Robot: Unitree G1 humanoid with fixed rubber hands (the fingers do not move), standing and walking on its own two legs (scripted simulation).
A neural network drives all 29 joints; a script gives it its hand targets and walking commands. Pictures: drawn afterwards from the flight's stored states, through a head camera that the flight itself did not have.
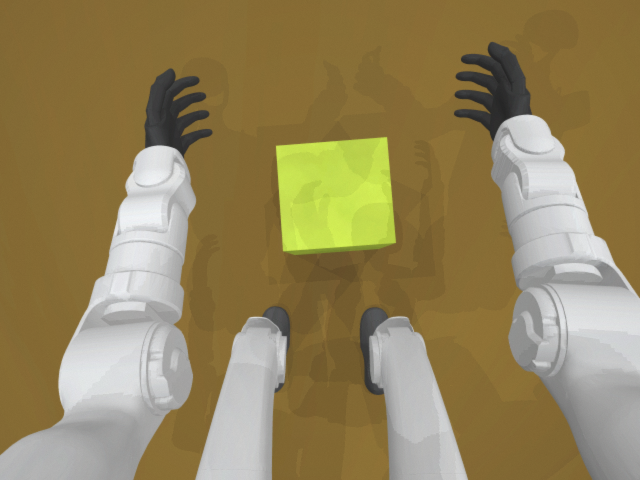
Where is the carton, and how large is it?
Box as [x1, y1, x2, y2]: [276, 137, 395, 254]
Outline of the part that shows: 386,137 276,146 282,243 284,251 293,254 370,249 379,248 395,242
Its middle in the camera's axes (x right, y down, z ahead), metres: +0.03 -0.09 +0.85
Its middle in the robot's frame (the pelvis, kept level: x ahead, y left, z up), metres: +0.47 -0.01 -0.51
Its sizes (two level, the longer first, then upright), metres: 0.210 0.200 0.250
